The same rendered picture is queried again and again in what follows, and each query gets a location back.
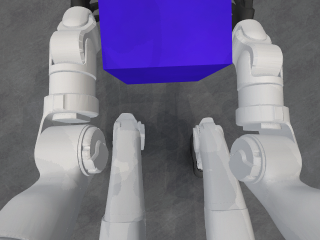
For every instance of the left robot hand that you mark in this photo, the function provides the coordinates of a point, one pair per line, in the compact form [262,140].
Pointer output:
[86,4]

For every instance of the robot left shin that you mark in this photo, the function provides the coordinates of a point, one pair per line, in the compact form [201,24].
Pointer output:
[118,122]

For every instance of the robot left forearm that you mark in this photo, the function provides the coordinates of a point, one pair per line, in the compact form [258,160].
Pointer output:
[73,52]

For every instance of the carton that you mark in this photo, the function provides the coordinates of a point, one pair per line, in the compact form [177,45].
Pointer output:
[165,41]

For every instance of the robot left upper arm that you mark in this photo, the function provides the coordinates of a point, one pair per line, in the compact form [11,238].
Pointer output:
[67,158]

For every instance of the robot right upper arm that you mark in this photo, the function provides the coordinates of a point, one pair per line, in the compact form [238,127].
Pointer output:
[270,166]

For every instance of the robot right foot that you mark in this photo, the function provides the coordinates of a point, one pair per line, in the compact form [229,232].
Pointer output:
[197,171]

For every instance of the right robot hand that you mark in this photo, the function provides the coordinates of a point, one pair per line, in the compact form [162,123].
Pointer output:
[241,10]

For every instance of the robot right forearm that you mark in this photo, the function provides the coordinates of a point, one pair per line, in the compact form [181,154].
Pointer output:
[259,73]

